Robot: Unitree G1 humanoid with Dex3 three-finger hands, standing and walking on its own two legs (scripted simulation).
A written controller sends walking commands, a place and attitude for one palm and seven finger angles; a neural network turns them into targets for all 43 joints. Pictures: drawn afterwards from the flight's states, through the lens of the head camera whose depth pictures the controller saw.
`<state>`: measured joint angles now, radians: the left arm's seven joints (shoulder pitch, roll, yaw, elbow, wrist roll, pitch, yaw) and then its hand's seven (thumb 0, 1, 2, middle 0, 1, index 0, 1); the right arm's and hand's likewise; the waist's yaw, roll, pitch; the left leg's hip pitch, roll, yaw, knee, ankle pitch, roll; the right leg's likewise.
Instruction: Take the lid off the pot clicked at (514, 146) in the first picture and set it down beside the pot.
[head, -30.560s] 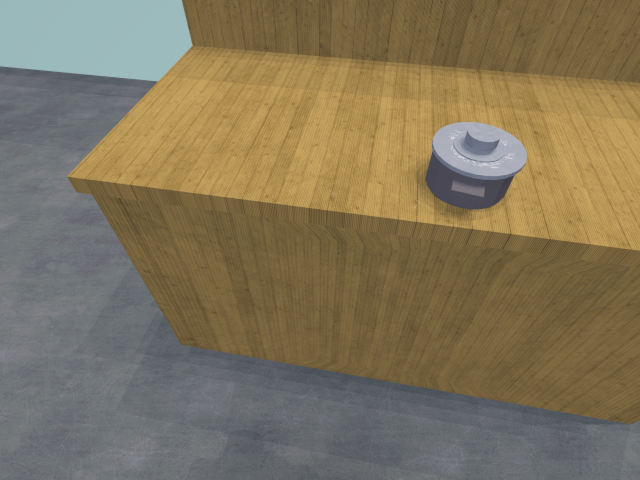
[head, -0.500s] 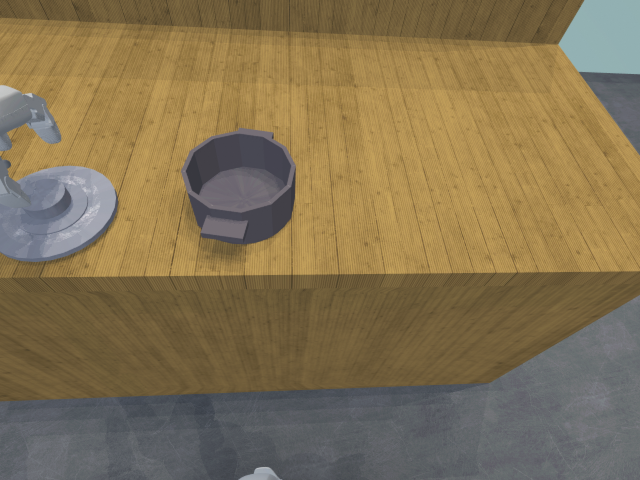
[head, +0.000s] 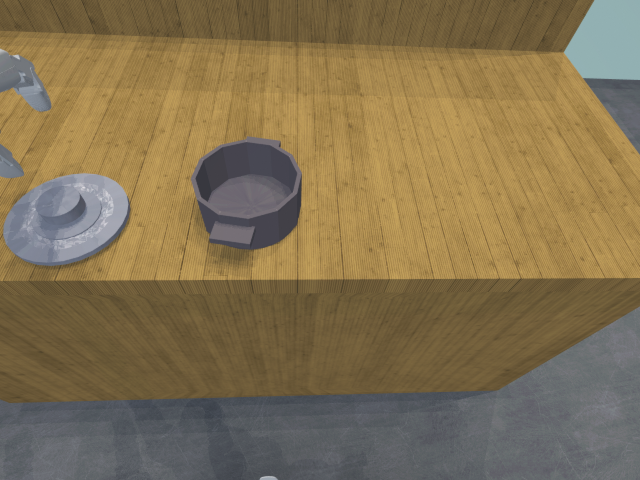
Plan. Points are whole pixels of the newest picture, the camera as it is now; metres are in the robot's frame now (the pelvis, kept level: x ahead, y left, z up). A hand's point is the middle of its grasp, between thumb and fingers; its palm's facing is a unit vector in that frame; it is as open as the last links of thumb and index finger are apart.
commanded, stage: raise the empty hand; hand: left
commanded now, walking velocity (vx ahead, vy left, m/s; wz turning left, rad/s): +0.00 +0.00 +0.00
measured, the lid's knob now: (61, 205) +0.46 +0.35 +0.04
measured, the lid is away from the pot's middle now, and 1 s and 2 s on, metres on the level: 0.25 0.25 0.25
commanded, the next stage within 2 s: draw the hand back to the body in 0.38 s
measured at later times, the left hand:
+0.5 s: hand out of the picture +0.46 +0.35 +0.21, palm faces -0.29 -0.11 -0.95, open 11.0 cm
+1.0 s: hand out of the picture +0.41 +0.32 +0.20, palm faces -0.17 -0.21 -0.96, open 11.0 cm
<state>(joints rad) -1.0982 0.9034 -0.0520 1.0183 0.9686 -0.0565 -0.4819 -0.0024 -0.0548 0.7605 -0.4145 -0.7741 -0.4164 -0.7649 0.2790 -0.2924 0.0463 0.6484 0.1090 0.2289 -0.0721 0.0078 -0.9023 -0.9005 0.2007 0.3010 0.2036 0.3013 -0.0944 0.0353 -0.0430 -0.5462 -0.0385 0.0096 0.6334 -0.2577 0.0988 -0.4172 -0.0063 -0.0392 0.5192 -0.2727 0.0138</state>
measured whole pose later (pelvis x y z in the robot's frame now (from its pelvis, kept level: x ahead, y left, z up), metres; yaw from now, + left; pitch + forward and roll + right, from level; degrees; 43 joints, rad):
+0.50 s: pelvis +0.01 +0.00 +0.00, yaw +0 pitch +10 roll -3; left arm -1.19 0.93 -0.08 1.05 0.99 0.01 -0.51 0.00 -0.06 0.76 -0.41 -0.77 -0.42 -0.77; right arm 0.27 -0.29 0.05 0.65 0.11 0.23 -0.06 0.01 -0.90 -0.90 0.20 0.30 0.20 0.30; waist -0.09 0.03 -0.04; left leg -0.51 -0.05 0.01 0.58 -0.24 0.10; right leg -0.39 -0.01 -0.04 0.48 -0.26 0.02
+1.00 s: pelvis +0.00 -0.01 +0.01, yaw +1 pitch +6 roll -2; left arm -0.82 0.86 0.05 0.67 0.75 0.03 -0.48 0.00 -0.06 0.76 -0.42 -0.77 -0.42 -0.77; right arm 0.19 -0.29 0.05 0.58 0.11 0.23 -0.05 0.01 -0.90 -0.90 0.20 0.30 0.20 0.30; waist -0.03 0.05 -0.01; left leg -0.42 -0.05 0.00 0.54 -0.22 0.08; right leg -0.30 -0.01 -0.05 0.46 -0.25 0.01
